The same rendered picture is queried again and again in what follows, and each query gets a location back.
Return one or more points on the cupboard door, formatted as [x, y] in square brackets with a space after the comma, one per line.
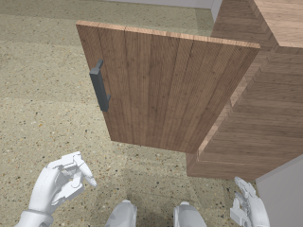
[167, 88]

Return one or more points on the robot left forearm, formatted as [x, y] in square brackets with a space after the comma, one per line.
[34, 218]

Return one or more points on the robot left hand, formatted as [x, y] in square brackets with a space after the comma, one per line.
[45, 196]

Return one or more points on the robot right hand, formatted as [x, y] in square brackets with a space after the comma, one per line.
[253, 213]

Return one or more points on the robot right shin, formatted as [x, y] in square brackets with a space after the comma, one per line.
[184, 202]

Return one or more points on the robot left thigh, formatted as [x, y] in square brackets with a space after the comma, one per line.
[124, 215]

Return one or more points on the handle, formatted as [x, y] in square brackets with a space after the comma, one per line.
[97, 81]

